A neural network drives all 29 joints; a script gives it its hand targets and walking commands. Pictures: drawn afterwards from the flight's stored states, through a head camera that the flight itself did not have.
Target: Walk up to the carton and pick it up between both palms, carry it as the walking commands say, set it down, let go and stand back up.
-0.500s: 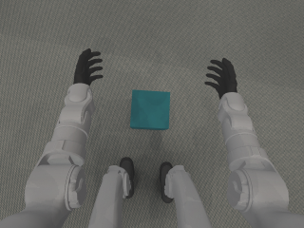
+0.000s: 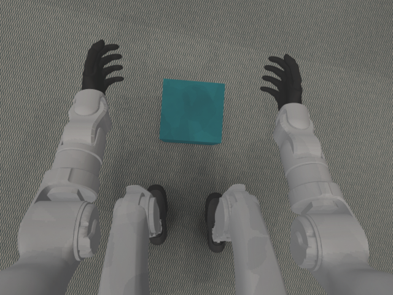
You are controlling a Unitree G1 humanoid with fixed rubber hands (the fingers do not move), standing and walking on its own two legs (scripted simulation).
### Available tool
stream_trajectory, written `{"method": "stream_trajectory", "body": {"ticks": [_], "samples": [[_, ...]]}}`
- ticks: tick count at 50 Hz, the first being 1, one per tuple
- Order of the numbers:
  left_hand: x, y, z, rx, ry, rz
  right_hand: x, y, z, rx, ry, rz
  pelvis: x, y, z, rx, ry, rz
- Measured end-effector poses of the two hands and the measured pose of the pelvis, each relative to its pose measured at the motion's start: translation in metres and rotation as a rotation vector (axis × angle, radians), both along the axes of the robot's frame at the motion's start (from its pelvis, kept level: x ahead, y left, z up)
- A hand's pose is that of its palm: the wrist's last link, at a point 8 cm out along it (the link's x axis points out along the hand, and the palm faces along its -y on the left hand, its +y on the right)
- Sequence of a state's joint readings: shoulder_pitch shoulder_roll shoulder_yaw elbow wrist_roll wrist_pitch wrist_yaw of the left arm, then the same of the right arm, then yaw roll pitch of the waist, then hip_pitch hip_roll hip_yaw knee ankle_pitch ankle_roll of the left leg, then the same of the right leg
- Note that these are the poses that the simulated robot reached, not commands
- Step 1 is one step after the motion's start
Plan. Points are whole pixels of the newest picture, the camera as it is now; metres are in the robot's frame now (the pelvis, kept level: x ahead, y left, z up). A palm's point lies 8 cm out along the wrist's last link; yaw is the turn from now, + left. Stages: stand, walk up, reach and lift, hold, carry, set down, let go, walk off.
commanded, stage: reach and lift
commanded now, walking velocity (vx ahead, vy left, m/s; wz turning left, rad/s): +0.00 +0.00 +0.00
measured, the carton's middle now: (191, 116) +0.48 -0.01 -0.44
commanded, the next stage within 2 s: none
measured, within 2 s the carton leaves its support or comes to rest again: neither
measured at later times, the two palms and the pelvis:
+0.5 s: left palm (123, 104) +0.49 +0.16 -0.28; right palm (261, 110) +0.47 -0.18 -0.27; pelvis -0.02 +0.01 -0.11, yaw -1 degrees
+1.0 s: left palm (129, 101) +0.51 +0.16 -0.35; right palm (256, 115) +0.47 -0.20 -0.35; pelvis -0.03 +0.01 -0.17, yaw -1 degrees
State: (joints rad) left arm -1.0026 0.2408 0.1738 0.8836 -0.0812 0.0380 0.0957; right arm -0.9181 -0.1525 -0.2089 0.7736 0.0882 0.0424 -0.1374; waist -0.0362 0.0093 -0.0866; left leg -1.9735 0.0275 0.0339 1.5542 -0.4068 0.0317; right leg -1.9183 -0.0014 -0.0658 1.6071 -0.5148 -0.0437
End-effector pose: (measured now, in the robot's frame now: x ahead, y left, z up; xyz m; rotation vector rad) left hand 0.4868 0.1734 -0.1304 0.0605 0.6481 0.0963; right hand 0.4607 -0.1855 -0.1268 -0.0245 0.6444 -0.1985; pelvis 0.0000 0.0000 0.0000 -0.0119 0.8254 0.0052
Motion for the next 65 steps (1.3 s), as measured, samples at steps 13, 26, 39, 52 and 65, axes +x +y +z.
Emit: {"method": "stream_trajectory", "body": {"ticks": [13,26,39,52,65], "samples": [[0.007,-0.008,-0.073,-0.009,0.034,-0.015,0.011,0.003,-0.069,0.014,0.028,-0.005,-0.012,0.008,-0.066,-0.014,-0.033,-0.006],[-0.002,-0.015,-0.154,-0.024,0.071,-0.011,0.005,0.004,-0.147,0.022,0.067,-0.012,-0.016,0.01,-0.118,-0.01,-0.073,-0.009],[0.013,0.002,-0.198,0.027,0.086,-0.006,0.005,0.005,-0.209,0.019,0.093,0.022,-0.026,0.007,-0.16,0.002,-0.142,-0.009],[0.021,-0.014,-0.219,0.012,0.089,-0.012,0.007,-0.011,-0.227,-0.004,0.103,0.034,-0.033,0.006,-0.174,0.004,-0.171,-0.03],[0.02,-0.022,-0.226,0.011,0.102,-0.023,0.015,0.003,-0.232,-0.003,0.1,0.054,-0.03,0.006,-0.174,0.01,-0.145,-0.036]]}}
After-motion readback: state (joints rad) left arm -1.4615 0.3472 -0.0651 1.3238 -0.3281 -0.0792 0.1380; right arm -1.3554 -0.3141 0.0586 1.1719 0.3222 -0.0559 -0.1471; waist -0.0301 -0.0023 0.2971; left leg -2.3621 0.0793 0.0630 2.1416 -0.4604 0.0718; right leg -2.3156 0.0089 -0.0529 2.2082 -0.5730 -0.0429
